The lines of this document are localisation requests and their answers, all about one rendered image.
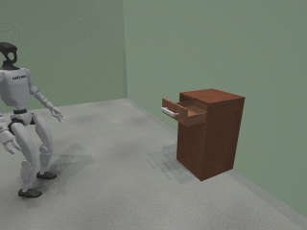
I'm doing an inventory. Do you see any left robot hand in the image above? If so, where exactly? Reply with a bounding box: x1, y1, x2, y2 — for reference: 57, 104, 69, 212
50, 106, 65, 122

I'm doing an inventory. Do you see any drawer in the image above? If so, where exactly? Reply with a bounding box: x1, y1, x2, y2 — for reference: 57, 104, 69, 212
162, 98, 207, 127

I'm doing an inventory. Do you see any left robot forearm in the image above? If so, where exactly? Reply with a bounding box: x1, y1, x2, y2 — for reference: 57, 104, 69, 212
34, 89, 53, 109

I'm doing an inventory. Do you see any handle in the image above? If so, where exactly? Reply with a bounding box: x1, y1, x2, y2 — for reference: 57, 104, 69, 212
160, 107, 178, 117

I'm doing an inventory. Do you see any right robot hand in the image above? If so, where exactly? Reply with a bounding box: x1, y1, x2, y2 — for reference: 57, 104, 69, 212
0, 130, 21, 154

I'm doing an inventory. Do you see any robot left upper arm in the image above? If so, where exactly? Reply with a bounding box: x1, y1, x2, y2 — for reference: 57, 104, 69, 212
20, 68, 38, 95

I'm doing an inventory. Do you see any cabinet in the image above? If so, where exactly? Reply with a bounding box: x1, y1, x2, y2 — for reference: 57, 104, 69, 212
177, 88, 246, 181

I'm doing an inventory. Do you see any humanoid robot head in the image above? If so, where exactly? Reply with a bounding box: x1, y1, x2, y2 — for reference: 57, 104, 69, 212
0, 42, 20, 71

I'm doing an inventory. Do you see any robot right shin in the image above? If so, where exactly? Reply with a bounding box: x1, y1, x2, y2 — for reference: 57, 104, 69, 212
20, 159, 37, 193

